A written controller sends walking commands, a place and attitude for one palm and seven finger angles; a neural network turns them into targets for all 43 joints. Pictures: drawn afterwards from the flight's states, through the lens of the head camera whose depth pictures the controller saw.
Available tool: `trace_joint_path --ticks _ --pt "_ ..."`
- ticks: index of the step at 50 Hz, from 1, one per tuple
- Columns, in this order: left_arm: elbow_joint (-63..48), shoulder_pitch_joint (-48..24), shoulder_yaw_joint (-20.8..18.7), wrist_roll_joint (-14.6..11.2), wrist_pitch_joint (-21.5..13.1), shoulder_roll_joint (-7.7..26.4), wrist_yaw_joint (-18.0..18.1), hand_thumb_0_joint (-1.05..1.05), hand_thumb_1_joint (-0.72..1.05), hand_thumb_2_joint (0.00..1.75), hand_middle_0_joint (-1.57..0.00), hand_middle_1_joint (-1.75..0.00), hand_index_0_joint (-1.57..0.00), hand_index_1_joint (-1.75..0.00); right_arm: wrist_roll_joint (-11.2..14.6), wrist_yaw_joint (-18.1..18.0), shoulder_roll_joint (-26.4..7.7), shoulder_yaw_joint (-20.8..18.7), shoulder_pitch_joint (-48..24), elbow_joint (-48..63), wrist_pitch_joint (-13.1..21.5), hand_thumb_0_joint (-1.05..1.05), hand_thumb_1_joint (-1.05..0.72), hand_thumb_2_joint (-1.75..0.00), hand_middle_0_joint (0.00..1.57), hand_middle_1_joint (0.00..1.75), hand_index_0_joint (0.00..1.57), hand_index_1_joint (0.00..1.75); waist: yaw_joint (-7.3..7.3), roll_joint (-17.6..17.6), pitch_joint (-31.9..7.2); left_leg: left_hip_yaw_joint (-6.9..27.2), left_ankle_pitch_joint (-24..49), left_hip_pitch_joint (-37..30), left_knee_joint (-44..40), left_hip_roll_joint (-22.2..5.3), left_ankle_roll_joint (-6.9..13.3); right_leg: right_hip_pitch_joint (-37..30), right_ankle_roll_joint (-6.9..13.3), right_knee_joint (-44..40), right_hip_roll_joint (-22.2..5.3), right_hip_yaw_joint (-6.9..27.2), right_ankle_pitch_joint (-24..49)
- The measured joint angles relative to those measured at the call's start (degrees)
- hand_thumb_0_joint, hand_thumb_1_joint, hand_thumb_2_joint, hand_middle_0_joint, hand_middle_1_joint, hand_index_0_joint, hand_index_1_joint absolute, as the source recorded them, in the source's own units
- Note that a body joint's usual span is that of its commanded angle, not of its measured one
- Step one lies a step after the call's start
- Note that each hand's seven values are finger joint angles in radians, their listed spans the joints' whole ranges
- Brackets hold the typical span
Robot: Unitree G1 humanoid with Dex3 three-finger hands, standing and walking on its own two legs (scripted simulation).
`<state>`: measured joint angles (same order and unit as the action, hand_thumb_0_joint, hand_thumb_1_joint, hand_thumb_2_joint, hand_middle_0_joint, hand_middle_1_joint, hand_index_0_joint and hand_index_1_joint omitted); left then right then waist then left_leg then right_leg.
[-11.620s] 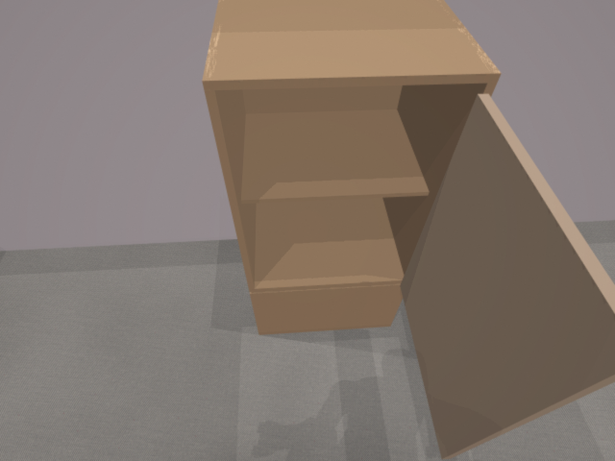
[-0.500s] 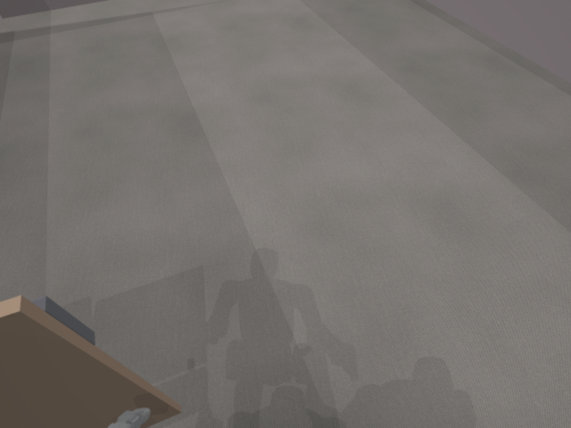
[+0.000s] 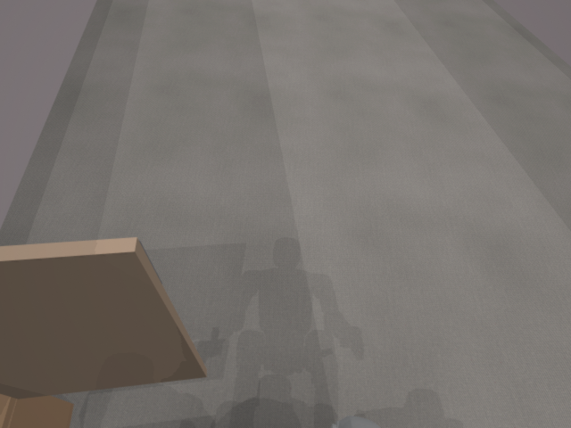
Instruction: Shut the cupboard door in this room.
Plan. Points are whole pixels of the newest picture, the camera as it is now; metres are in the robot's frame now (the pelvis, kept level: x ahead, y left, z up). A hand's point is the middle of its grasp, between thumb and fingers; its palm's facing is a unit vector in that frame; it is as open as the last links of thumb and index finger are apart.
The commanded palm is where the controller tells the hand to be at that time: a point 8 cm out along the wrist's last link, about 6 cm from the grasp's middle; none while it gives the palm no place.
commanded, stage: turn or walk to find it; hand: left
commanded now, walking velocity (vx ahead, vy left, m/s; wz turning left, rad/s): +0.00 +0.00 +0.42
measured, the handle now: (142, 283) +0.30 +0.24 -0.02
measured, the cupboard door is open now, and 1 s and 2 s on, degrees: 89 89 89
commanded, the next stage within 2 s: none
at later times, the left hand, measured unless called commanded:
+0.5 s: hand out of the picture +0.02 +0.17 -0.15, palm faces +0.23 -0.94 -0.25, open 7.4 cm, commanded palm none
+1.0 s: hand out of the picture +0.00 +0.20 -0.15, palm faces +0.43 -0.85 -0.31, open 7.4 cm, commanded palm none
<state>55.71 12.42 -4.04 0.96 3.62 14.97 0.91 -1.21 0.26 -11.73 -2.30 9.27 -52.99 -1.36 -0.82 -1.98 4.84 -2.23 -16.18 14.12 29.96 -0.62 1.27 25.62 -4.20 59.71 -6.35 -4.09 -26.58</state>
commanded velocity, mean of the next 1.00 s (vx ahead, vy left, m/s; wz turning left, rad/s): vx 0.00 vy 0.00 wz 0.42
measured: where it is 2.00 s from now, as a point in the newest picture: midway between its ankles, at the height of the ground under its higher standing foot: outside the picture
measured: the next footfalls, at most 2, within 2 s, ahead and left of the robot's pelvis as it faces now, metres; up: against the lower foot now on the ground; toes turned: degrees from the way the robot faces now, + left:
right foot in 0.22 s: +0.05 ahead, -0.14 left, +0.00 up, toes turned +0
left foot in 0.60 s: -0.01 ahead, +0.10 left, +0.00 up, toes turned +22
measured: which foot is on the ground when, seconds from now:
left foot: down 0.00-0.22, up 0.24-0.58, down 0.60-0.98, up 1.00-1.00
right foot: up 0.00-0.20, down 0.22-0.60, up 0.62-0.96, down 0.98-1.00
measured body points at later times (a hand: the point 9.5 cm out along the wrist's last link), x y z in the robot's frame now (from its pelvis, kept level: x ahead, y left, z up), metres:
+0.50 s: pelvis +0.00 -0.04 +0.00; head +0.04 -0.04 +0.45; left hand +0.01 +0.21 -0.14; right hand +0.11 -0.27 -0.15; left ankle -0.05 +0.10 -0.69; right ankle +0.01 -0.14 -0.74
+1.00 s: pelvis +0.00 -0.04 -0.01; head +0.04 -0.04 +0.44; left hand -0.03 +0.24 -0.13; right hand +0.17 -0.23 -0.17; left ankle -0.05 +0.09 -0.73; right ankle +0.05 -0.14 -0.74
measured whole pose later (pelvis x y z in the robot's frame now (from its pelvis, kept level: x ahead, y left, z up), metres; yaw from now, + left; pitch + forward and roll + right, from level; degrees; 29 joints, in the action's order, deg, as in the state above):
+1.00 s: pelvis +0.00 -0.04 -0.01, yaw +25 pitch +1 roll +1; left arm 52.2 9.7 -2.9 0.9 0.8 12.7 1.0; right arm -1.0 0.8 -12.3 -3.2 10.7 -54.0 -2.7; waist 0.4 2.1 3.6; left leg 3.0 -17.8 18.0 34.1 1.2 -1.0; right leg 16.1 -1.9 32.6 -3.0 -4.2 -16.8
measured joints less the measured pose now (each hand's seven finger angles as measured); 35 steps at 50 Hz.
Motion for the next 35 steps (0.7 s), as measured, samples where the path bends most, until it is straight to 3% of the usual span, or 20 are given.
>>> trace_joint_path --ticks 8,11,14,17,19,26,30,32,35 --pt "-2.3 -2.4 0.5 -0.3 -0.9 -1.1 -0.2 0.01 0.91 0.9 -0.2 -0.29 -0.19 -0.3 -0.3 0.3 0.2 -0.1 1.3 -0.7 -0.8 0.01 -0.9 -0.9 0.2 0.3 0.21 0.3 1.16 2.5 -0.9 3.6 1.9 0.0 -2.1 0.5 -1.0 -4.1 -0.1 -14.2 2.3 0.8 1.6" --pt "-3.5 -2.7 1.0 -0.4 -2.1 -1.6 -0.2 0.0 0.91 0.9 -0.2 -0.29 -0.19 -0.3 0.0 0.4 -0.1 -0.5 2.1 -0.8 -1.2 0.01 -0.9 -0.9 0.2 0.3 0.21 0.3 1.48 2.8 -1.5 4.8 0.6 1.7 0.9 1.4 -2.1 -9.3 0.4 -26.4 3.1 0.2 8.8" --pt "-4.0 -2.8 1.7 0.2 -3.2 -3.3 0.0 0.0 0.91 0.9 -0.2 -0.3 -0.19 -0.3 0.2 0.5 -1.3 -1.4 2.3 -1.1 -2.1 0.01 -0.9 -0.9 0.2 0.3 0.21 0.3 1.82 4.8 -1.3 5.7 -8.4 6.7 13.6 1.8 -2.4 -9.6 4.5 -25.9 3.2 -2.1 9.1" --pt "-4.4 -2.1 2.0 0.2 -3.2 -4.7 0.3 0.0 0.91 0.9 -0.2 -0.3 -0.2 -0.3 0.0 0.8 -2.1 -2.1 2.2 -1.8 -3.0 0.01 -0.91 -0.9 0.2 0.3 0.2 0.3 1.78 5.1 -1.1 4.5 -9.7 11.6 29.2 1.6 -3.1 -11.1 5.1 -27.6 2.3 -3.8 9.0" --pt "-4.2 -1.7 2.1 0.4 -3.1 -5.1 0.4 0.0 0.91 0.9 -0.2 -0.3 -0.2 -0.3 0.0 1.0 -2.3 -2.1 2.1 -2.0 -3.0 0.01 -0.91 -0.9 0.2 0.3 0.2 0.3 1.86 4.5 -0.7 3.2 -8.7 12.4 32.5 0.6 -3.8 -12.2 5.0 -29.1 1.7 -4.6 9.8" --pt "-3.0 -0.5 2.1 0.8 -3.3 -4.4 0.0 0.0 0.91 0.9 -0.21 -0.3 -0.2 -0.3 0.5 1.2 -1.9 -1.4 0.9 -2.4 -2.7 0.01 -0.91 -0.9 0.2 0.3 0.2 0.3 0.74 1.6 0.7 -0.3 -10.2 6.5 17.6 -1.2 -4.8 -13.0 4.2 -30.1 -0.8 -7.6 10.1" --pt "-2.0 0.7 1.4 0.4 -2.6 -2.9 -0.1 0.0 0.9 0.9 -0.21 -0.3 -0.2 -0.3 0.5 1.3 -1.9 -0.9 0.3 -1.3 -1.5 0.01 -0.91 -0.9 0.2 0.3 0.2 0.3 0.38 0.8 0.5 -2.2 -2.0 0.6 2.6 -1.3 -3.5 -11.3 2.7 -25.3 -2.2 -9.7 7.6" --pt "-1.5 0.7 0.7 0.0 -1.5 -1.4 -0.1 0.0 0.91 0.9 -0.21 -0.3 -0.2 -0.3 0.3 1.1 -1.1 -0.9 -0.2 -0.8 -0.8 0.01 -0.91 -0.9 0.2 0.3 0.2 0.3 0.08 -1.0 0.7 -2.4 -1.9 1.3 3.3 -0.2 -1.0 -7.9 1.3 -17.6 -3.0 -7.0 2.1" --pt "-0.1 0.1 0.1 0.1 0.0 -0.3 0.2 0.01 0.91 0.9 -0.2 -0.3 -0.2 -0.3 0.1 0.4 -0.4 -0.5 -0.3 -0.2 -0.1 0.01 -0.91 -0.9 0.2 0.3 0.2 0.3 0.0 -0.9 0.5 -1.6 -1.5 1.2 2.6 0.0 0.2 -2.3 0.6 -4.3 -0.8 -2.1 -2.1"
